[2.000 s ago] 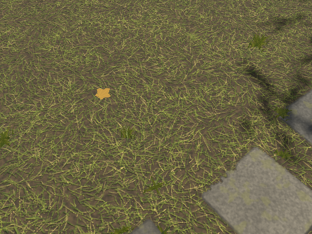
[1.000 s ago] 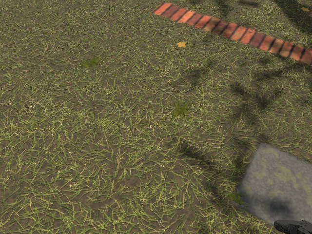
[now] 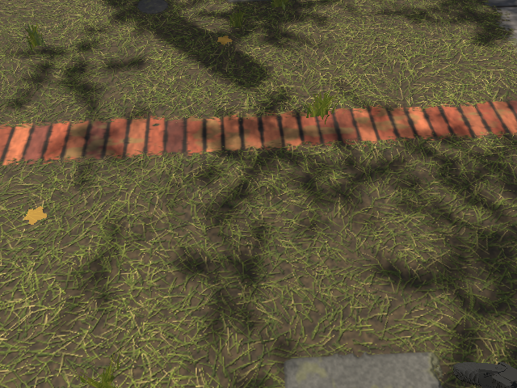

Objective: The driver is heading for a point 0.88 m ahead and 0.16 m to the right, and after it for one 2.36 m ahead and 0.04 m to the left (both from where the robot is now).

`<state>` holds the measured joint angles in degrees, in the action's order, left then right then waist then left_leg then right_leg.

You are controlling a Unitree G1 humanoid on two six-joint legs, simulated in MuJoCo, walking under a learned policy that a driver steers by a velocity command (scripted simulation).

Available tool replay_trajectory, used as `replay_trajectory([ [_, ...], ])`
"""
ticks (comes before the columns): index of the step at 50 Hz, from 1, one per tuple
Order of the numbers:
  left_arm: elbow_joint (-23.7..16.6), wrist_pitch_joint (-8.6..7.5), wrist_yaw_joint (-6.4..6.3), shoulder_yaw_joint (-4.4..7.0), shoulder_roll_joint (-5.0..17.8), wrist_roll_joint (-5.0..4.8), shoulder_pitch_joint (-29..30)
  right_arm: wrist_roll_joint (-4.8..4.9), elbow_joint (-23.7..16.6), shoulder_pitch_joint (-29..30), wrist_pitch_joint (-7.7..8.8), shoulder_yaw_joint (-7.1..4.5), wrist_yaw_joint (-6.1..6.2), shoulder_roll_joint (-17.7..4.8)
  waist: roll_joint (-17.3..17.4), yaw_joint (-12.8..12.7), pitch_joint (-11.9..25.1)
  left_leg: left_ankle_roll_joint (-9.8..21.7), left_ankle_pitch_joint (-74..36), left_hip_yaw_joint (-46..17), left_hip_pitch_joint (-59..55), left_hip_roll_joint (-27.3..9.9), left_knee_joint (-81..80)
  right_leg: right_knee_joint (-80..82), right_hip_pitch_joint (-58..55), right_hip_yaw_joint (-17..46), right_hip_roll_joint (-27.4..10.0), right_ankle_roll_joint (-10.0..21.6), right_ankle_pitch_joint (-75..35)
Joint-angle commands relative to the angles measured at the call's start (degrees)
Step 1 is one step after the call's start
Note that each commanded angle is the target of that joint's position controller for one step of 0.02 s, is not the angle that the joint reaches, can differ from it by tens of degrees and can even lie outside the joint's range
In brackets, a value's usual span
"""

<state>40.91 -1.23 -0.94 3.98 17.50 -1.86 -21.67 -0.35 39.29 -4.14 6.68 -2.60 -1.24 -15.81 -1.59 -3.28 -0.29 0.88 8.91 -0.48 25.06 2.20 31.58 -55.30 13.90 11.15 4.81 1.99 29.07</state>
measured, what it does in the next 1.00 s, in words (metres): walks ahead, turning right: right foot, then left foot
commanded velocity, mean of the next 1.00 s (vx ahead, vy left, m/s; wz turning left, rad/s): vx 0.50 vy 0.00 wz -0.30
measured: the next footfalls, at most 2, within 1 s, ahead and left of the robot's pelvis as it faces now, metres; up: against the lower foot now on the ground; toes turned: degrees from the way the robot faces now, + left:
right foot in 0.46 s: +0.36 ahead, -0.19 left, +0.00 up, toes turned -16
left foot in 0.98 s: +0.73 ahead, -0.06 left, +0.00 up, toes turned -15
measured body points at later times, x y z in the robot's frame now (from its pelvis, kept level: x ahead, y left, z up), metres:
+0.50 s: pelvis +0.25 -0.07 -0.01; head +0.29 -0.09 +0.44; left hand +0.54 +0.10 -0.07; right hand +0.19 -0.35 -0.14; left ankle +0.10 +0.11 -0.67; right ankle +0.33 -0.18 -0.72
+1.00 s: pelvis +0.54 -0.11 +0.00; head +0.57 -0.11 +0.44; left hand +0.62 +0.17 -0.13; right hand +0.68 -0.40 -0.09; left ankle +0.69 -0.05 -0.73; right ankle +0.33 -0.18 -0.71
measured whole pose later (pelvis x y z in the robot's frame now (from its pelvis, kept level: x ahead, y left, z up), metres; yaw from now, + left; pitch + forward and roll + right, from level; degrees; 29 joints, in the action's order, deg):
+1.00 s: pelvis +0.54 -0.11 +0.00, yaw -17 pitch +2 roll -1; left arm 48.4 -2.2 -0.5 3.9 17.5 -0.5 -22.5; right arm 0.1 42.9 -2.3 5.4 -1.6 -2.8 -15.5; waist 0.5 -3.5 -1.2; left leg 2.7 5.0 1.7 28.8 -0.8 30.8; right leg -28.6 -0.6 0.2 0.5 0.9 26.4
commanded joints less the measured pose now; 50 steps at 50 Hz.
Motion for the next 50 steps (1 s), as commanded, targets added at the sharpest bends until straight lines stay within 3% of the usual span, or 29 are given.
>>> replay_trajectory([
  [1,-6.04,-0.80,-0.20,1.50,8.34,0.26,3.21,0.02,-0.98,-11.07,-0.69,-2.75,0.58,-7.66,6.77,7.49,4.85,9.41,15.86,-29.35,-31.00,-21.71,-15.19,-18.91,30.80,-2.41,-6.35,-1.59,-5.04],
  [2,-6.74,-0.81,-0.01,1.63,7.65,0.83,5.45,-0.20,-0.52,-9.31,-0.93,-2.34,0.67,-6.40,6.02,6.63,1.48,9.06,9.12,-23.65,-25.55,-19.45,-16.45,-16.41,29.76,-2.74,-7.85,-1.73,-7.85],
  [3,-6.99,-0.65,0.35,1.71,6.64,0.59,5.39,-0.56,-0.18,-8.53,-0.84,-1.99,0.86,-5.62,7.62,5.28,0.53,8.43,4.93,-19.22,-22.02,-17.86,-17.72,-14.70,27.22,-2.97,-9.41,-1.61,-9.68],
  [5,-7.00,-0.05,0.75,1.38,4.37,0.06,4.98,-0.18,0.70,-8.25,-0.43,-2.03,0.92,-5.25,8.85,4.50,-0.12,8.76,0.69,-13.21,-19.12,-16.41,-20.19,-12.32,25.33,-4.61,-10.37,-1.74,-10.92],
  [9,-8.66,0.33,1.06,0.72,2.51,0.61,8.96,-0.02,2.80,-9.34,-0.11,-3.03,1.06,-8.12,6.30,4.76,-1.14,10.36,-8.16,-5.98,-20.21,-17.74,-22.57,-4.66,28.70,-5.18,-11.47,-2.74,-17.32],
  [14,-10.09,-0.59,2.81,-0.03,1.18,0.57,16.67,0.39,4.59,-10.58,-1.07,-3.28,1.46,-10.03,5.22,7.37,-2.83,8.11,-12.83,4.11,-22.09,-16.08,-22.54,10.62,25.26,-9.41,-10.51,-1.92,-29.78],
  [18,-12.21,-0.89,3.81,-0.34,0.86,0.45,21.52,1.74,7.15,-14.63,-2.11,-3.63,1.04,-11.79,4.90,8.06,-4.89,7.79,-16.48,5.62,-26.30,-18.41,-21.61,18.31,22.29,-11.53,-8.55,0.59,-25.38],
  [20,-12.35,-0.91,3.88,0.51,2.71,1.02,19.94,2.41,7.80,-14.49,-2.68,-4.02,1.10,-13.47,6.28,5.58,-3.23,7.08,-32.51,7.03,-28.94,-19.13,-16.29,20.77,17.00,-13.73,-5.78,2.80,-19.86],
  [21,-11.27,-0.82,3.74,1.50,4.41,1.38,15.32,2.62,8.04,-14.00,-3.03,-4.10,1.27,-14.15,6.80,2.21,-0.04,6.15,-41.72,8.58,-29.00,-18.44,-9.50,22.83,9.71,-15.13,-3.72,4.20,-19.39],
  [22,-8.47,-0.67,3.28,3.05,6.93,1.33,6.29,2.54,8.20,-13.91,-3.28,-3.59,1.52,-13.27,5.87,-2.61,4.96,4.62,-44.79,10.76,-24.93,-16.40,1.10,26.11,-3.90,-16.13,-1.46,5.94,-23.39],
  [23,-6.22,-0.15,2.30,4.56,10.97,1.25,-3.33,1.03,7.16,-14.28,-2.99,-2.31,1.75,-10.57,1.41,-6.47,11.29,2.33,-28.28,11.23,-11.38,-14.16,17.39,24.05,-22.06,-6.31,-8.16,8.48,-26.33],
  [24,-5.99,-0.45,1.98,5.03,17.10,0.90,-2.83,-0.38,4.83,-21.07,-1.83,0.41,0.80,-2.87,-13.98,0.25,18.83,-1.19,21.87,7.59,11.15,-3.60,38.41,29.32,-38.63,24.93,-24.08,18.89,-16.49],
  [25,-6.79,-1.04,2.22,3.53,11.42,0.94,-4.24,1.59,5.98,-16.19,-0.48,-0.79,0.30,-8.34,-6.77,-4.01,23.01,-0.70,24.94,-3.28,15.68,-3.68,44.99,35.73,-37.77,32.20,-26.18,19.30,-11.91],
  [26,-6.00,-1.74,2.47,2.66,9.49,1.40,-1.50,3.49,3.55,-9.96,0.12,-1.53,0.09,-10.43,-5.54,-4.03,13.53,0.07,20.43,-2.92,19.97,-5.89,45.59,36.69,-31.12,22.67,-23.93,16.54,-16.52],
  [27,-5.76,-2.12,2.47,2.18,8.14,1.20,2.11,2.98,3.16,-8.21,0.43,-1.19,0.45,-9.41,-2.58,-1.78,8.57,0.45,15.18,-2.49,18.90,-8.39,41.66,37.15,-23.09,15.58,-21.39,14.64,-22.07],
  [28,-5.80,-2.31,2.53,1.58,6.21,1.42,5.37,1.67,3.61,-7.84,0.32,-1.36,0.73,-9.21,-1.63,0.20,5.29,0.08,11.99,-2.33,16.34,-9.91,37.89,38.40,-16.16,10.51,-19.37,13.59,-27.37],
  [29,-6.08,-2.61,2.51,1.04,4.74,2.04,7.24,1.36,4.18,-9.56,-0.27,-1.52,0.64,-9.03,-2.52,2.37,4.37,-0.16,9.52,-2.98,12.42,-11.06,36.03,40.25,-11.36,7.50,-17.93,13.17,-30.36],
  [31,-5.54,-3.39,2.42,1.04,4.53,1.93,8.27,1.19,5.17,-11.78,-1.54,-1.28,0.54,-7.10,-2.19,4.22,3.78,-1.20,7.29,-2.65,9.42,-11.28,33.06,43.67,-7.06,4.80,-17.29,13.85,-32.18],
  [34,-3.51,-4.14,1.86,1.38,5.97,1.84,7.18,0.41,4.01,-7.74,-2.56,-0.91,0.82,-5.60,-0.82,4.04,0.15,-3.12,0.64,-2.33,12.52,-11.31,25.36,46.70,-4.44,0.14,-16.60,13.85,-34.62],
  [39,-0.37,-3.73,1.00,1.53,7.36,1.42,3.43,0.73,1.87,1.84,-1.76,0.04,-0.20,-3.65,-1.14,0.47,-2.73,-2.99,-15.44,-0.38,10.22,-8.45,6.70,47.68,-4.78,-5.90,-13.92,10.58,-30.65],
  [44,3.38,-2.83,0.78,1.98,8.51,0.75,-0.65,1.10,-0.59,7.33,-1.20,-0.04,-1.58,-4.88,-1.55,-0.79,-4.33,-0.24,-12.39,-1.07,11.87,-6.81,-0.92,44.01,-13.93,-4.31,-18.18,9.48,-31.41],
  [46,4.23,-2.21,0.47,2.22,9.03,0.69,-0.50,0.99,-0.50,5.79,-1.00,-0.35,-1.93,-5.84,-2.40,0.56,-3.21,1.36,-7.85,-0.43,9.47,-5.88,-2.28,40.93,-17.27,-3.96,-19.22,8.30,-37.10],
  [47,4.35,-1.91,0.34,2.32,9.47,0.77,0.21,0.92,0.10,3.11,-0.91,-0.79,-1.87,-6.76,-3.23,2.19,-1.43,2.34,-5.62,0.96,5.14,-4.42,-2.71,37.60,-18.03,-4.44,-18.71,7.53,-45.01],
  [48,4.36,-1.51,0.21,2.16,9.33,0.93,1.19,0.79,1.89,-3.11,-0.89,-1.78,-1.55,-8.31,-3.03,5.72,2.52,3.80,-5.71,3.00,-3.68,-2.36,-3.86,30.07,-17.29,-6.28,-16.52,6.29,-54.03],
  [49,3.96,-1.30,-0.01,1.31,7.52,1.50,0.79,0.54,4.26,-12.22,-0.97,-3.02,-1.02,-11.23,-1.43,9.45,9.49,6.04,-8.10,0.76,-18.45,-4.85,-1.84,17.80,-11.14,-8.66,-13.44,4.41,-51.55],
  [50,2.61,-2.18,0.35,-0.43,2.16,2.08,-6.05,-0.40,4.98,-18.96,-1.18,-4.33,-0.65,-17.00,9.91,8.24,19.38,14.48,-4.03,-21.64,-42.27,-19.65,-1.08,-4.74,10.40,-11.24,-6.11,0.21,-30.24],
])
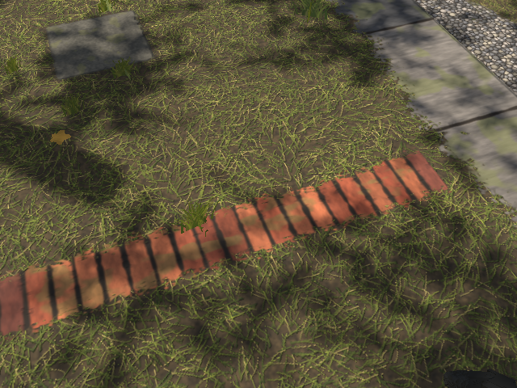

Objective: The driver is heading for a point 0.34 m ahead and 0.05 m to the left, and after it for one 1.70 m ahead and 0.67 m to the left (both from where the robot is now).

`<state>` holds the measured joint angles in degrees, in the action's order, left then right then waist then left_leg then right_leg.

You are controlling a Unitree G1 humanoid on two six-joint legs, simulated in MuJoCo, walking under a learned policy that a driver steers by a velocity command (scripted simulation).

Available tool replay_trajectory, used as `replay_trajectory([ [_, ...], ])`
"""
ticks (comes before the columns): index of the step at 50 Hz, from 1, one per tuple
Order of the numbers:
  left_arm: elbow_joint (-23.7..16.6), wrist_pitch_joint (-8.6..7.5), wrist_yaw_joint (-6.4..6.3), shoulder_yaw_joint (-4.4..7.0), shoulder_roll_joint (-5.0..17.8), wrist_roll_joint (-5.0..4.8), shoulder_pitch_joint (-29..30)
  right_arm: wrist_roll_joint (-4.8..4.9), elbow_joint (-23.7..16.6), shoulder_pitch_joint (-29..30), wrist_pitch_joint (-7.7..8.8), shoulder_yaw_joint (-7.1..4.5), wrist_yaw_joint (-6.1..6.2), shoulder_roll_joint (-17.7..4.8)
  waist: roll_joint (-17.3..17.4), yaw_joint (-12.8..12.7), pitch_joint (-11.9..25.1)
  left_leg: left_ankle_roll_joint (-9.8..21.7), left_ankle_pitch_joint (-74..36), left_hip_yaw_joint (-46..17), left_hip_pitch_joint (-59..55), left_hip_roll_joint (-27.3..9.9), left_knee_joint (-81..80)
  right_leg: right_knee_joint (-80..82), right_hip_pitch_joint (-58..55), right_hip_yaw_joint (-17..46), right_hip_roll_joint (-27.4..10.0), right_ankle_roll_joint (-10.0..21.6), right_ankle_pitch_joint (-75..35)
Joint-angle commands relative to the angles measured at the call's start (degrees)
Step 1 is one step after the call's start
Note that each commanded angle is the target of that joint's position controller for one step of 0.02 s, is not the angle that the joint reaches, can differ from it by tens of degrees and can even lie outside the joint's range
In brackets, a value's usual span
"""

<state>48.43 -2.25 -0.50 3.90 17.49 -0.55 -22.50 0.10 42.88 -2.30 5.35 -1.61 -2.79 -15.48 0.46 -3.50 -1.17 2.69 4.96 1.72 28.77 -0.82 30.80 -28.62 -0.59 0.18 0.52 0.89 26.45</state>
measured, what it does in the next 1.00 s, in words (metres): walks ahead, turning left: right foot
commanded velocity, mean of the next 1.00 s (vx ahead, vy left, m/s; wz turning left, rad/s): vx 0.50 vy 0.00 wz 0.20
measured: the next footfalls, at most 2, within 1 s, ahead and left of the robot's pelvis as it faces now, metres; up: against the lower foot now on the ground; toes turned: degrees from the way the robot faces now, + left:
right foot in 0.52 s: +0.45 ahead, -0.14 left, +0.00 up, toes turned +0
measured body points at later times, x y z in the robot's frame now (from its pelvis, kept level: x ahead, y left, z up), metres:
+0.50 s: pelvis +0.28 -0.02 +0.01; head +0.31 -0.03 +0.46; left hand +0.50 +0.21 -0.07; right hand +0.26 -0.31 -0.13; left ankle +0.12 +0.11 -0.72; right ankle +0.42 -0.13 -0.72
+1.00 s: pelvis +0.54 +0.00 +0.01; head +0.57 +0.01 +0.46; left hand +0.49 +0.28 -0.13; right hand +0.80 -0.18 -0.09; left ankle +0.67 +0.15 -0.70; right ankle +0.42 -0.14 -0.72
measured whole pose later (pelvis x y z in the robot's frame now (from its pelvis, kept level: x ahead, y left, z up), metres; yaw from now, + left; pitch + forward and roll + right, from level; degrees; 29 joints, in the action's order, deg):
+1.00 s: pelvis +0.54 +0.00 +0.01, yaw +15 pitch +1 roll -2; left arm 52.2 -3.5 -0.9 4.3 16.0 -0.7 -17.2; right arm 1.2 42.0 -4.5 1.2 -3.0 -3.1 -14.6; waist 1.5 -3.9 -2.3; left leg 3.7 4.2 2.5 34.1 -4.0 36.5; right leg -14.6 -6.7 -15.8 -0.3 -1.4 21.8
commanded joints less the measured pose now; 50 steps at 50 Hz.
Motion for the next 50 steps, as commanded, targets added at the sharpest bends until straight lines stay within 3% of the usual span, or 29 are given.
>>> replay_trajectory([
  [1,-3.85,-2.21,0.20,-0.86,1.23,0.20,-5.52,0.31,2.67,-23.57,-0.19,-4.72,0.62,-14.41,15.76,9.45,25.21,16.93,11.40,-44.23,-52.59,-21.65,-11.25,-43.18,36.92,5.10,4.18,-0.15,6.02],
  [2,-5.02,-3.03,0.59,0.56,6.96,-1.35,-0.17,0.92,2.19,-20.35,-0.20,-3.59,0.70,-11.25,10.01,10.16,17.02,13.84,19.71,-39.70,-47.12,-20.08,-13.68,-47.67,43.20,8.10,0.31,0.79,4.80],
  [3,-6.68,-3.43,0.67,0.56,7.41,-2.00,5.00,0.57,1.29,-16.04,-0.36,-3.11,0.95,-9.70,6.36,9.10,10.08,11.72,19.07,-32.14,-38.71,-18.13,-14.79,-46.10,44.37,5.84,-2.82,1.53,-0.18],
  [4,-7.22,-3.42,0.47,0.51,6.88,-1.18,7.66,-0.06,0.95,-12.57,-0.36,-2.63,0.92,-8.39,3.02,7.44,4.66,11.02,13.76,-26.36,-29.87,-16.04,-16.67,-42.35,42.92,4.43,-5.14,1.50,-4.48],
  [5,-6.98,-2.98,0.27,0.84,6.48,-0.40,7.30,-0.69,0.63,-10.52,-0.01,-2.15,0.90,-6.78,3.80,5.39,3.01,10.28,8.82,-22.57,-24.33,-14.16,-18.10,-38.61,39.37,4.87,-7.13,1.46,-7.64],
  [7,-5.71,-1.90,0.19,0.59,4.25,-0.15,4.34,-0.72,0.81,-9.47,0.46,-2.00,0.82,-6.25,5.06,3.25,2.76,10.55,3.07,-17.92,-19.44,-12.21,-20.85,-35.65,34.59,4.49,-7.99,0.69,-10.13],
  [9,-6.00,-1.25,-0.05,0.33,3.19,0.17,5.41,-0.36,1.69,-10.17,0.91,-2.33,1.06,-7.55,4.29,2.81,1.50,11.47,-2.01,-14.31,-17.81,-12.03,-22.80,-31.81,35.80,3.78,-8.48,-0.56,-12.97],
  [12,-7.44,-1.46,0.02,-0.04,2.40,0.52,11.12,-0.15,2.97,-12.21,0.59,-2.75,1.86,-8.94,2.83,4.17,0.01,10.76,-6.10,-9.93,-19.34,-10.95,-24.05,-21.66,38.75,3.22,-8.68,-1.89,-22.36],
  [15,-8.54,-2.15,0.71,-0.66,0.98,0.27,17.01,0.40,4.11,-14.50,0.11,-2.86,2.37,-9.69,2.80,6.32,-1.05,8.93,-6.45,-5.85,-19.89,-9.04,-24.20,-10.53,36.06,1.35,-6.92,-1.99,-30.78],
  [20,-10.93,-2.87,2.22,-0.86,1.48,-0.43,24.33,1.00,6.93,-19.35,-1.28,-3.25,2.65,-10.66,2.98,8.54,-2.99,8.43,-6.15,-6.58,-27.79,-12.47,-21.39,-2.20,36.65,1.01,-5.10,-0.71,-30.06],
  [23,-10.97,-3.28,2.80,-0.27,3.32,-0.26,22.71,1.30,7.62,-19.07,-2.20,-3.75,3.05,-11.49,3.97,6.27,-1.81,7.06,-13.89,-7.95,-31.76,-14.32,-16.40,0.33,32.44,0.76,-3.85,1.53,-23.57],
  [24,-9.89,-3.47,2.66,0.47,4.58,-0.07,18.39,1.42,7.49,-17.87,-2.48,-3.78,3.14,-11.78,4.25,3.30,0.54,6.20,-21.88,-7.38,-31.25,-13.18,-11.36,1.96,25.72,-0.53,-2.27,2.56,-22.61],
  [25,-7.23,-3.57,2.19,1.90,7.25,0.17,9.69,1.16,7.22,-17.48,-2.69,-3.25,3.19,-10.51,3.18,-0.80,6.22,4.68,-25.67,-5.59,-27.84,-10.00,-1.45,2.49,12.79,-1.11,-1.71,4.18,-23.57],
  [26,-5.39,-3.47,1.53,3.17,11.57,0.99,-0.82,-0.20,5.57,-17.74,-2.55,-1.85,3.18,-7.15,-2.79,-4.48,15.66,2.49,-11.72,-3.20,-16.33,-6.13,16.05,-0.14,-5.40,9.36,-11.86,7.70,-24.90],
  [27,-4.19,-2.98,1.52,3.98,15.64,0.96,-3.05,0.21,4.87,-25.43,-1.33,0.11,2.78,-0.26,-18.08,-0.62,22.57,-1.06,25.36,-2.35,6.14,3.98,35.10,5.57,-23.27,34.85,-24.65,16.39,-13.94],
  [28,-4.68,-2.92,1.44,2.50,9.36,0.48,-2.98,1.67,5.92,-22.02,-0.47,-1.44,2.62,-6.99,-12.00,-3.42,20.89,-0.86,28.44,-9.48,12.03,1.38,41.90,9.88,-20.63,38.09,-23.76,15.32,-5.11],
  [29,-4.98,-3.10,1.15,1.64,6.98,0.47,1.08,2.83,4.20,-16.76,-0.01,-2.47,2.52,-9.94,-9.41,-3.07,12.27,-0.27,23.36,-8.91,15.18,-1.27,42.82,11.23,-13.52,29.15,-21.98,12.52,-6.15],
  [30,-5.24,-3.25,1.07,1.17,5.63,0.67,5.04,2.60,3.75,-14.16,-0.02,-2.52,2.79,-9.39,-6.17,-1.39,8.20,-0.48,18.21,-7.69,13.51,-3.95,40.92,12.90,-6.23,22.74,-19.75,11.03,-10.57],
  [31,-5.18,-3.46,1.17,0.71,3.83,0.79,7.96,1.88,3.67,-13.13,-0.39,-2.81,2.97,-8.77,-5.72,0.05,4.71,-0.87,14.76,-7.70,11.87,-5.37,38.06,14.99,-0.39,17.78,-17.82,10.27,-14.58],
  [32,-5.00,-3.86,1.21,0.39,2.69,1.26,9.71,1.80,4.05,-14.52,-1.17,-3.03,2.98,-7.84,-6.71,1.90,3.51,-1.13,12.22,-8.17,8.46,-6.67,36.54,16.94,3.66,13.53,-16.34,9.49,-17.55],
  [34,-4.12,-4.58,1.25,0.58,2.51,1.34,10.94,1.94,4.27,-15.86,-2.63,-2.83,2.94,-5.22,-6.14,3.44,2.14,-1.76,10.36,-7.80,6.05,-7.21,34.93,19.77,7.65,8.28,-15.68,9.82,-22.28],
  [37,-2.59,-4.95,0.73,1.21,4.20,1.59,10.83,1.49,2.53,-13.05,-3.74,-2.91,3.01,-4.22,-4.13,3.90,-0.36,-2.79,4.55,-8.36,9.82,-7.42,29.98,21.61,8.40,1.93,-15.64,10.12,-27.96],
  [40,-1.65,-4.54,0.08,1.47,5.31,1.55,10.55,1.24,1.09,-9.29,-3.40,-2.69,2.14,-3.46,-3.64,2.98,-1.48,-2.87,-4.49,-6.59,9.81,-6.84,19.75,22.28,7.31,-4.27,-14.04,8.97,-29.93],
  [43,-0.51,-3.91,-0.42,1.84,6.72,1.05,8.34,1.00,-1.30,-2.93,-3.11,-2.03,1.03,-2.29,-2.37,0.46,-3.27,-2.10,-8.66,-2.84,8.94,-6.08,11.51,22.46,4.99,-8.06,-14.50,8.38,-30.75],
  [47,1.31,-2.15,-0.52,2.50,8.13,-0.08,5.24,1.08,-4.78,2.07,-3.25,-1.98,-0.25,-2.66,-2.35,-0.65,-4.62,0.12,-3.86,-0.21,11.39,-4.86,6.25,18.44,-4.02,-10.37,-17.13,7.39,-37.47],
  [50,0.93,-0.82,-0.97,3.19,10.37,-0.76,6.89,1.10,-5.58,-1.71,-3.70,-3.38,-0.73,-5.21,-5.13,3.19,-0.49,3.30,4.68,4.35,2.83,-0.02,6.01,7.76,-7.06,-12.60,-17.40,5.52,-62.63],
])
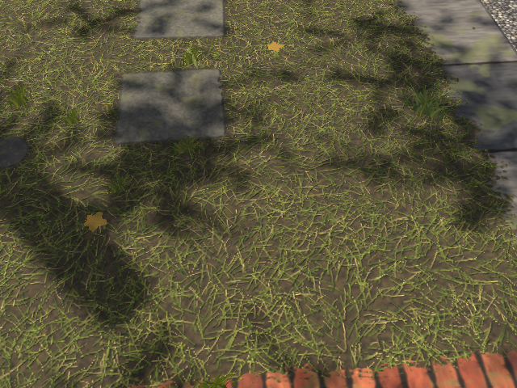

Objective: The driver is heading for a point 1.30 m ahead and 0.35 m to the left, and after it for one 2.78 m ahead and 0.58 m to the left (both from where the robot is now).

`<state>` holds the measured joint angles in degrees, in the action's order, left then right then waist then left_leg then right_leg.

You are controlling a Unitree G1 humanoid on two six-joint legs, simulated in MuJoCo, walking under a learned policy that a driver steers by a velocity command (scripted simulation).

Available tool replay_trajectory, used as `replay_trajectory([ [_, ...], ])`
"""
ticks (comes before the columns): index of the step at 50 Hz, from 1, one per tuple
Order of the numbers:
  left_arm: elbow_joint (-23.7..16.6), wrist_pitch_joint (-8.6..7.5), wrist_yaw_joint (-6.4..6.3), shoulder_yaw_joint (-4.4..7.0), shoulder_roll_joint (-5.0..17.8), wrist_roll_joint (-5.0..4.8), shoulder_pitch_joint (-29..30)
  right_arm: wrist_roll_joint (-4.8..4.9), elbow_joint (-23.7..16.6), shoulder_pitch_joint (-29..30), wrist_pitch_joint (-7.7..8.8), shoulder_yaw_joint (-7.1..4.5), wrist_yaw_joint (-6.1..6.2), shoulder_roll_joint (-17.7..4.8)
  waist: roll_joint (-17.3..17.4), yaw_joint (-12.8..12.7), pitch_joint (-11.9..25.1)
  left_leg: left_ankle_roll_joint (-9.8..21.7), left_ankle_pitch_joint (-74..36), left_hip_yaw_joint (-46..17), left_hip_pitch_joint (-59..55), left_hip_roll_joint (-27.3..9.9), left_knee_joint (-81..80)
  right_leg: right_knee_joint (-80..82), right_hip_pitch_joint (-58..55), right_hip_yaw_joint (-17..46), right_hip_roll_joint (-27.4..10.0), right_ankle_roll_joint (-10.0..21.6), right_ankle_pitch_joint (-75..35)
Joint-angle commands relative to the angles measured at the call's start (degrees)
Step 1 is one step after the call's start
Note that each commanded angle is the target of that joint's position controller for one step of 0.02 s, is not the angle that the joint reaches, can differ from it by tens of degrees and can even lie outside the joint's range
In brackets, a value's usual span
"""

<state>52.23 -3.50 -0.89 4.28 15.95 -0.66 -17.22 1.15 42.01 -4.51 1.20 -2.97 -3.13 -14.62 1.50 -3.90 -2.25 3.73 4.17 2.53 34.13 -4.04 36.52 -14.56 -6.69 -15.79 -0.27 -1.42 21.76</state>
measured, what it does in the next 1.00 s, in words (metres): walks ahead, turning left: left foot, then right foot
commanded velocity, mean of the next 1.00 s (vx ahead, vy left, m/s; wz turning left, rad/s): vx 0.48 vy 0.00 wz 0.56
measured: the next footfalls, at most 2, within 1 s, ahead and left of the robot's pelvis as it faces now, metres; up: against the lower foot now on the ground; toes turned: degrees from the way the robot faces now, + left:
left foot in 0.04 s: +0.20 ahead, +0.10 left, +0.00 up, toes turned +5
right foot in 0.54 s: +0.51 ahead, -0.05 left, +0.00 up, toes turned +23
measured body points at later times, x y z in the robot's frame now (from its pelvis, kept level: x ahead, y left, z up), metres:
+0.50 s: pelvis +0.29 +0.02 +0.01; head +0.32 +0.04 +0.45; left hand +0.45 +0.32 -0.07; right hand +0.41 -0.26 -0.10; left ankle +0.16 +0.10 -0.73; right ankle +0.48 -0.07 -0.71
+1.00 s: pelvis +0.53 +0.12 +0.00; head +0.56 +0.15 +0.45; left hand +0.37 +0.37 -0.13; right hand +0.85 +0.06 -0.07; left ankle +0.59 +0.30 -0.71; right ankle +0.48 -0.06 -0.73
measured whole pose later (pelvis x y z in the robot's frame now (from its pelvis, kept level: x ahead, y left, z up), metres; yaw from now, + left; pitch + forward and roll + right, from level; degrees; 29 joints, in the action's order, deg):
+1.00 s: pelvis +0.53 +0.12 +0.00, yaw +34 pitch +2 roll -2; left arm 50.8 -3.5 -0.2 4.0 17.3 -1.5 -18.0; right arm 0.4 33.7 -3.9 1.7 -3.4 -2.6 -15.7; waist 1.6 -5.4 -3.1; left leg 3.0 1.9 -0.1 32.1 -2.3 32.8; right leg -18.8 -2.6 -11.3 -1.8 -2.0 21.9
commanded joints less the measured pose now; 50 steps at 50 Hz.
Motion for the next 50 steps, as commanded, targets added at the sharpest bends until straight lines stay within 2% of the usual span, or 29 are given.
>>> replay_trajectory([
  [1,-3.11,0.96,-0.73,2.95,12.48,-0.78,2.42,0.25,-3.60,-5.26,0.28,-3.16,-0.27,-7.91,-6.48,7.06,3.79,3.79,7.11,4.76,-9.89,5.60,-0.36,-14.76,0.11,2.62,-15.82,7.01,-63.77],
  [2,-3.45,1.15,-0.86,2.67,12.06,-0.92,3.40,0.37,-1.22,-14.61,0.14,-5.04,0.43,-11.00,-4.99,12.14,8.45,6.03,3.77,4.11,-23.81,7.79,-4.40,-27.35,5.99,1.47,-13.49,5.06,-60.19],
  [3,-4.63,0.56,-0.79,1.37,8.45,0.98,1.84,0.50,0.37,-21.62,-0.54,-6.82,1.83,-16.53,4.46,13.42,13.20,9.63,2.46,-11.11,-40.39,-1.37,-5.63,-46.03,21.60,1.38,-9.90,2.28,-33.52],
  [4,-7.87,-1.39,-0.06,-0.61,2.08,1.47,-1.14,0.47,-1.70,-17.20,0.19,-6.81,1.77,-20.10,14.97,6.62,18.76,21.54,13.53,-46.19,-55.06,-14.01,-15.76,-64.93,44.82,10.80,3.80,-0.88,11.40],
  [5,-8.56,-3.78,1.00,0.23,7.39,-0.63,4.67,0.06,-2.42,-18.32,1.03,-5.29,1.24,-15.16,6.89,10.87,20.96,20.29,16.54,-48.81,-55.66,-15.13,-20.96,-67.69,50.75,21.79,1.11,0.64,10.61],
  [6,-10.00,-4.88,1.46,0.40,8.22,-2.27,8.41,-0.29,-2.18,-16.71,1.85,-4.53,1.24,-12.28,4.67,10.44,13.61,17.75,13.71,-40.14,-50.08,-13.34,-20.77,-65.22,53.57,21.20,-1.49,2.21,6.02],
  [7,-9.55,-5.29,1.10,0.26,7.43,-1.42,8.57,-0.15,-2.44,-13.21,2.40,-4.04,1.16,-10.63,-1.03,7.44,8.19,15.40,7.07,-32.86,-41.05,-10.45,-20.64,-59.20,51.11,21.06,-4.21,2.61,1.55],
  [8,-8.86,-5.02,0.64,0.78,8.13,0.21,8.45,-0.33,-3.13,-9.82,2.63,-3.48,1.37,-8.64,-1.29,5.47,6.37,13.88,1.07,-27.91,-34.58,-8.35,-20.96,-53.81,47.06,21.03,-5.96,2.27,-1.01],
  [9,-8.49,-4.26,0.71,1.07,8.37,0.66,7.32,-0.86,-4.13,-8.10,2.64,-3.00,1.68,-7.75,-0.47,3.87,5.39,13.43,-2.84,-25.41,-30.19,-6.88,-22.17,-51.65,43.53,21.23,-6.75,1.84,-2.77],
  [11,-8.81,-2.95,0.70,0.99,7.10,1.33,6.80,-0.70,-4.34,-8.33,2.80,-3.23,2.25,-8.86,-0.26,2.91,4.78,13.93,-8.48,-23.00,-25.64,-6.02,-23.62,-46.92,41.22,20.20,-6.52,-0.05,-4.54],
  [13,-10.05,-2.28,0.48,0.52,5.67,1.68,9.99,-0.48,-3.96,-10.01,2.82,-3.69,3.10,-10.54,-0.28,3.47,3.30,13.44,-10.52,-19.76,-22.76,-4.50,-24.40,-39.84,41.75,19.18,-5.60,-1.87,-9.61],
  [18,-13.10,-2.66,1.30,-0.59,3.61,0.88,19.85,-0.03,-2.89,-13.90,1.98,-4.02,4.05,-11.26,2.74,7.52,1.62,8.89,-1.87,-16.83,-19.13,-0.60,-23.37,-19.60,36.11,18.27,-1.23,-2.70,-26.95],
  [23,-14.62,-3.81,2.32,0.28,6.72,0.19,21.59,0.28,-1.65,-16.58,1.23,-3.98,4.42,-10.45,4.55,7.47,1.77,7.60,1.58,-24.48,-26.32,-3.77,-16.59,-13.05,34.12,20.86,-0.19,-0.60,-22.52],
  [25,-13.43,-4.47,2.29,1.02,7.97,0.15,16.75,0.12,-2.04,-15.36,0.85,-3.94,4.58,-10.12,6.37,4.56,2.96,6.46,-1.47,-26.33,-27.16,-3.56,-12.22,-11.04,28.03,19.79,0.24,1.39,-18.69],
  [26,-12.04,-4.78,1.97,1.89,9.54,0.66,11.02,-0.07,-2.58,-14.84,0.87,-3.28,4.46,-8.37,5.85,1.70,6.56,4.76,-4.29,-24.69,-25.51,-0.74,-5.89,-9.85,18.89,19.92,-0.89,3.25,-18.87],
  [27,-11.18,-4.90,1.52,2.71,12.48,1.58,2.38,-0.89,-3.69,-14.90,1.03,-2.01,4.22,-5.18,0.46,-1.89,14.50,2.58,2.11,-20.13,-18.69,2.82,9.46,-11.21,4.11,28.42,-9.98,6.83,-15.42],
  [28,-9.13,-4.00,1.61,3.82,16.85,2.01,-3.01,0.80,-5.32,-23.11,1.55,-0.99,4.14,-1.83,-19.32,1.62,21.49,-1.56,28.49,-12.66,2.09,10.74,28.02,-6.10,-14.28,55.16,-22.77,16.38,-2.62],
  [29,-9.65,-3.73,1.98,2.70,11.61,0.46,-1.90,1.41,-3.96,-23.06,1.59,-1.82,4.38,-7.84,-15.45,0.59,18.31,-2.22,29.25,-13.82,9.78,6.01,36.12,-2.89,-12.97,61.24,-23.87,15.99,10.37],
  [30,-10.52,-3.33,1.74,1.68,7.89,0.32,0.73,1.06,-4.44,-16.88,1.32,-2.78,4.36,-11.24,-10.00,-0.96,10.85,-2.55,23.85,-12.88,11.73,3.96,38.10,-2.01,-6.11,51.97,-21.27,13.28,9.28],
  [31,-10.86,-2.88,1.61,1.17,6.88,0.90,3.70,0.44,-5.04,-13.72,1.04,-2.90,4.47,-11.05,-6.30,-0.14,6.78,-2.88,19.68,-10.94,10.03,1.94,37.30,-1.34,0.80,44.21,-18.86,11.66,1.74],
  [32,-10.45,-2.59,1.51,0.76,5.62,1.16,5.41,-0.16,-5.78,-11.61,1.03,-3.03,4.28,-10.34,-5.84,0.71,3.53,-3.00,16.92,-10.74,8.90,0.40,34.73,-0.13,6.24,38.77,-16.75,11.29,-4.71],
  [33,-10.12,-2.64,1.32,0.41,4.96,1.55,6.07,0.09,-6.08,-11.80,0.83,-3.08,3.89,-9.23,-7.18,2.03,2.65,-2.86,15.19,-10.56,6.28,-1.15,33.00,1.16,9.73,34.40,-15.20,10.65,-8.63],
  [36,-8.73,-3.23,1.26,0.80,5.74,0.93,5.82,0.60,-7.16,-11.28,-0.05,-2.47,3.39,-6.05,-7.61,2.78,1.47,-3.31,13.22,-8.68,5.55,-2.69,28.65,4.74,12.86,26.87,-14.48,11.78,-14.63],
  [40,-7.58,-3.12,1.07,1.61,8.36,0.90,5.35,0.28,-8.95,-7.58,-0.07,-1.94,2.80,-5.17,-5.56,2.33,1.03,-4.15,4.13,-7.77,7.72,-3.31,19.10,6.28,10.97,19.14,-14.82,12.41,-22.77],
  [43,-6.90,-2.44,0.83,1.60,9.18,0.66,4.87,0.02,-10.20,-2.27,0.61,-1.29,1.76,-3.97,-4.68,0.60,-0.83,-3.58,-3.82,-4.80,4.22,-2.06,8.48,5.63,11.44,12.47,-12.95,10.87,-28.67],
  [46,-5.31,-1.24,0.63,1.69,10.64,-0.16,2.00,-0.40,-11.95,1.64,1.12,-1.06,0.77,-3.34,-5.02,-0.26,-0.83,-2.66,-4.64,-1.51,-1.08,0.80,0.70,2.00,9.69,9.68,-13.15,9.80,-40.17],
  [48,-4.78,-0.64,0.49,2.04,12.18,-1.06,1.88,-0.66,-12.30,0.59,1.16,-1.80,0.35,-5.06,-6.63,1.48,0.80,-0.92,-1.34,-0.91,-4.80,2.88,-2.43,-2.62,6.77,9.43,-14.11,8.79,-48.38],
  [49,-4.72,-0.41,0.31,2.24,12.90,-1.56,2.51,-1.09,-11.62,-2.38,1.15,-2.50,0.34,-6.49,-7.33,3.65,2.76,0.24,-0.36,-0.28,-9.14,4.41,-4.44,-6.99,5.96,9.12,-13.91,7.91,-53.49],
  [50,-4.71,-0.18,0.18,2.05,12.52,-1.76,3.34,-1.36,-9.64,-8.78,1.19,-3.62,0.54,-8.41,-6.28,7.51,6.08,1.82,-4.75,0.26,-17.83,6.09,-8.70,-14.71,6.99,7.76,-12.32,6.37,-54.61],
])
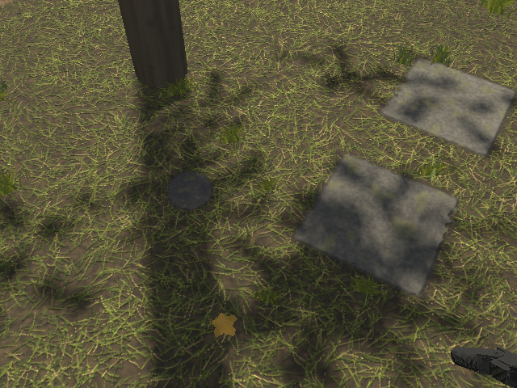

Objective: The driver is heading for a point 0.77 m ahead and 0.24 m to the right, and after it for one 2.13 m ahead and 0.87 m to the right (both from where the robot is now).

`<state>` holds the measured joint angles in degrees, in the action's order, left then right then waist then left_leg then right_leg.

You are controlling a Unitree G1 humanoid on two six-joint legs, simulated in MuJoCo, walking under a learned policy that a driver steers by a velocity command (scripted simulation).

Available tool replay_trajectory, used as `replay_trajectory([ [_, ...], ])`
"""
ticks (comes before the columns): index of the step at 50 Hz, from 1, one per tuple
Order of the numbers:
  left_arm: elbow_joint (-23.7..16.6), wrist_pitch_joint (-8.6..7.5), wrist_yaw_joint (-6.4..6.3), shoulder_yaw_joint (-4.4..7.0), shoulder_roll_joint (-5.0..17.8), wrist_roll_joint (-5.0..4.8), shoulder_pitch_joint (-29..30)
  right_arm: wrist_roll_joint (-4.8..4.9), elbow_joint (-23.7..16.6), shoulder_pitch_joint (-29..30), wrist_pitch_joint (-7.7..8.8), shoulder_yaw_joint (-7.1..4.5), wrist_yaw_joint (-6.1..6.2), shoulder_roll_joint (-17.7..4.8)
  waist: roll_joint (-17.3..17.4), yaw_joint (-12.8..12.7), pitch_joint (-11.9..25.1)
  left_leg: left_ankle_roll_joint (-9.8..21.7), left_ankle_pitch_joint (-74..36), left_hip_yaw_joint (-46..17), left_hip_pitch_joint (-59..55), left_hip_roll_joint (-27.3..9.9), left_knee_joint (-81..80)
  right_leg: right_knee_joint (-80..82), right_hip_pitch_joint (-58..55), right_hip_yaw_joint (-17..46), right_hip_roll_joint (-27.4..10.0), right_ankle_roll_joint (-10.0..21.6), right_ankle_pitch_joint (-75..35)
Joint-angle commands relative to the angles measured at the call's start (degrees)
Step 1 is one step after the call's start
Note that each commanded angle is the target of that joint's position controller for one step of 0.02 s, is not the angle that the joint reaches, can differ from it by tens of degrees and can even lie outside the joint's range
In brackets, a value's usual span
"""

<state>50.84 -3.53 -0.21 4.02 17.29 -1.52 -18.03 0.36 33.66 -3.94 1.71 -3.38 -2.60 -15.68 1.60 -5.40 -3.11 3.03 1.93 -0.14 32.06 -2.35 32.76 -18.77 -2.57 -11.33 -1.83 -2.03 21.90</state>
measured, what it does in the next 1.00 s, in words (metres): walks ahead: left foot, then right foot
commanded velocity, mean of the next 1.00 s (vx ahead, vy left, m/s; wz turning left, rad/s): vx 0.06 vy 0.00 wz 0.07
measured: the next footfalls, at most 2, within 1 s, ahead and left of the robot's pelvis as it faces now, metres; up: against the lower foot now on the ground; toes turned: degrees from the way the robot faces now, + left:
left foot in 0.02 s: +0.19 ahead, +0.11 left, +0.00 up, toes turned +2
right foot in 0.38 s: +0.17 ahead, -0.13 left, +0.00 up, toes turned +1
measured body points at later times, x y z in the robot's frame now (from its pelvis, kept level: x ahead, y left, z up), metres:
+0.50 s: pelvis +0.12 +0.00 +0.01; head +0.12 -0.01 +0.45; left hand +0.20 +0.27 -0.12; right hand +0.26 -0.24 -0.12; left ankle +0.15 +0.11 -0.73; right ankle +0.13 -0.13 -0.73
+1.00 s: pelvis +0.15 -0.01 +0.01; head +0.16 -0.01 +0.46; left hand +0.22 +0.25 -0.13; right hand +0.25 -0.27 -0.13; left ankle +0.15 +0.11 -0.73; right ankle +0.14 -0.13 -0.73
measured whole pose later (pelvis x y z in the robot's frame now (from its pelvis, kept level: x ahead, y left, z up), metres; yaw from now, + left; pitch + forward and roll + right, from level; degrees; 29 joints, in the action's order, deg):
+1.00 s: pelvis +0.15 -0.01 +0.01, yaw +2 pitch -2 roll +0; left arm 59.4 -0.1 -1.3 1.0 14.0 0.3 -8.7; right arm -0.1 58.7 -7.7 -1.1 -2.6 2.1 -13.7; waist -0.1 -0.4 -2.3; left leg -0.1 14.3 -0.4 11.3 0.0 27.2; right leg -27.1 9.0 -0.5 -0.8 -0.4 16.6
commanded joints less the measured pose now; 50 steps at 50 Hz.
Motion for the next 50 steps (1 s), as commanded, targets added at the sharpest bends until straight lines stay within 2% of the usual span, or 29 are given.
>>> replay_trajectory([
  [1,-3.21,-0.33,-0.49,1.61,9.36,-0.08,2.76,-0.82,0.15,-14.37,0.41,-4.31,0.93,-10.39,-3.81,11.44,10.18,4.07,-14.27,0.92,-26.91,3.25,-6.69,-20.69,9.10,1.80,-8.03,4.40,-47.71],
  [2,-5.14,-0.76,0.02,-0.33,3.86,3.52,-0.30,-1.89,0.30,-17.93,-0.11,-4.69,2.33,-15.26,10.31,9.48,17.96,9.85,-47.01,-15.40,-45.87,-11.53,1.08,-41.20,25.97,1.31,-2.67,1.02,-4.47],
  [3,-3.81,-1.08,1.03,-1.87,2.92,2.20,-6.91,-2.24,-1.53,-15.33,0.17,-3.05,1.97,-13.96,14.07,7.04,31.53,21.55,-48.71,-34.84,-54.13,-24.24,-2.43,-55.72,34.04,11.83,1.96,-0.67,21.01],
  [4,-2.44,-0.47,1.34,-0.13,8.81,0.38,-2.95,-1.59,-1.35,-14.53,-0.15,-2.34,1.27,-9.94,4.35,9.84,30.40,19.04,-40.67,-28.31,-47.94,-19.78,-4.90,-57.00,33.58,16.79,-1.10,-0.77,17.72],
  [5,-4.35,0.05,1.24,-0.25,8.26,-0.53,2.15,-0.82,-0.59,-10.73,-0.03,-1.70,1.00,-8.53,3.98,8.68,20.99,16.15,-34.15,-21.10,-41.33,-16.23,-6.39,-54.51,37.45,14.94,-2.72,-0.64,14.93],
  [6,-4.02,0.72,0.49,-0.45,6.97,0.21,4.05,-0.39,0.05,-7.68,0.13,-1.17,0.97,-6.88,0.40,7.17,15.09,13.58,-28.00,-17.56,-33.42,-13.37,-8.56,-50.32,37.55,14.37,-4.30,-0.98,11.81],
  [7,-3.63,1.70,-0.26,-0.28,6.88,0.82,3.81,-0.54,0.37,-4.97,0.16,-0.90,1.07,-6.17,0.89,5.23,12.05,12.20,-23.96,-14.87,-25.53,-11.74,-10.81,-46.28,33.68,14.60,-5.30,-1.42,9.03],
  [9,-2.17,3.30,-1.09,-0.38,5.49,1.22,0.19,-1.88,0.96,-1.83,0.38,-1.33,1.19,-7.21,3.60,2.33,10.85,11.84,-20.51,-10.90,-15.09,-9.80,-14.50,-41.85,24.69,13.03,-4.17,-2.42,3.95],
  [10,-1.76,3.63,-1.43,-0.55,4.72,1.43,-0.55,-2.08,1.41,-0.96,0.57,-1.28,1.36,-6.86,4.15,1.87,11.06,12.04,-19.66,-9.54,-13.34,-9.37,-15.09,-38.60,22.64,12.76,-3.86,-2.69,3.05],
  [13,-1.97,4.03,-1.98,-1.02,3.50,1.92,2.51,-1.93,3.32,-0.72,0.49,-1.06,2.17,-5.94,4.71,3.20,11.59,11.24,-9.31,-8.49,-12.82,-8.74,-16.20,-28.42,19.45,13.01,-3.78,-2.22,-2.40],
  [15,-2.18,4.27,-1.88,-0.91,3.95,1.81,4.67,-1.91,4.69,-1.03,-0.04,-0.82,2.59,-5.59,5.26,4.09,10.66,10.34,2.57,-9.36,-12.06,-8.58,-17.35,-23.68,17.32,12.80,-3.26,-1.62,-5.80],
  [17,-1.94,4.20,-1.52,-0.94,3.52,2.20,5.06,-1.48,5.76,-0.19,-0.51,-0.32,2.64,-4.67,4.75,3.24,8.55,8.13,15.35,-9.49,-9.88,-7.20,-16.99,-16.22,13.35,11.74,-2.14,-0.41,-9.94],
  [18,-1.66,4.06,-1.28,-1.03,3.22,2.82,4.89,-1.28,6.48,-0.55,-0.61,0.15,2.59,-3.48,3.94,2.73,7.37,6.01,20.75,-9.05,-8.54,-5.65,-16.27,-11.54,10.67,11.37,-1.69,0.42,-12.46],
  [19,-1.99,3.85,-1.17,-1.05,4.11,3.53,5.17,-1.50,7.83,-2.88,-0.55,0.68,2.51,-2.01,1.97,3.09,5.81,3.06,24.06,-8.42,-7.49,-3.64,-14.87,-7.43,9.17,14.04,-3.83,1.62,-16.02],
  [20,-2.91,3.65,-1.33,-0.56,7.72,3.43,6.14,-2.03,8.65,-5.33,-0.53,0.55,2.53,-2.23,-3.34,5.48,3.71,0.35,25.43,-5.72,-7.63,-0.01,-10.72,-4.72,11.34,18.40,-8.27,3.50,-18.38],
  [21,-1.98,3.61,-1.30,-0.26,8.38,2.74,9.00,-1.74,8.95,-8.03,-0.72,0.56,2.77,-1.15,-11.37,8.67,3.17,-1.43,19.57,-1.79,-13.56,2.76,-9.93,-3.15,19.75,18.67,-8.23,5.48,-4.42],
  [22,-2.37,3.24,-0.94,-0.91,5.12,2.71,10.50,-1.93,9.21,-5.10,-1.03,0.35,3.14,-2.92,-10.49,6.84,1.75,-2.06,15.07,-1.68,-18.81,2.54,-8.05,-0.79,24.86,18.12,-6.10,4.72,3.54],
  [23,-1.84,2.79,-0.80,-1.42,3.68,3.06,10.61,-1.55,9.19,-4.07,-1.33,-0.09,3.42,-3.78,-9.71,6.62,1.58,-1.56,12.84,-1.92,-20.62,2.08,-7.41,-0.32,26.03,17.25,-5.25,3.35,3.97],
  [25,-1.06,1.82,-0.60,-1.59,3.72,2.61,10.40,-1.63,10.32,-4.68,-1.89,-0.24,3.86,-4.00,-7.86,6.22,2.06,-0.62,9.62,-2.98,-20.66,1.20,-7.78,-1.95,23.08,15.77,-3.98,1.94,-2.97],
  [27,0.25,1.39,-0.78,-1.65,3.82,2.12,8.50,-1.43,11.51,-4.98,-1.70,-0.26,3.79,-3.62,-5.38,5.42,3.70,-0.43,5.73,-3.20,-20.64,0.80,-7.92,-4.01,19.31,14.91,-3.48,1.91,-9.33],
  [33,2.44,2.01,-1.15,-1.84,3.56,1.87,8.15,-0.72,15.15,-4.86,-1.47,-0.43,3.90,-3.31,-2.10,4.62,5.58,-1.01,-1.97,-2.78,-22.52,0.59,-7.21,-5.89,15.07,13.69,-2.49,2.69,-18.21],
  [41,4.92,2.66,-1.06,-1.86,3.28,1.75,8.93,-0.52,19.79,-4.73,-2.16,-0.51,4.59,-4.14,-1.47,4.91,4.77,-1.32,-4.10,-2.57,-24.30,0.27,-7.53,-5.15,13.90,12.87,-1.55,2.84,-20.49],
  [50,7.17,3.08,-1.39,-1.90,3.13,1.84,8.64,-0.47,23.94,-3.75,-2.32,-0.27,4.87,-4.41,-1.89,5.06,3.56,-1.55,-1.83,-2.15,-24.21,0.29,-8.48,-4.02,13.66,12.28,-0.85,2.63,-18.32],
])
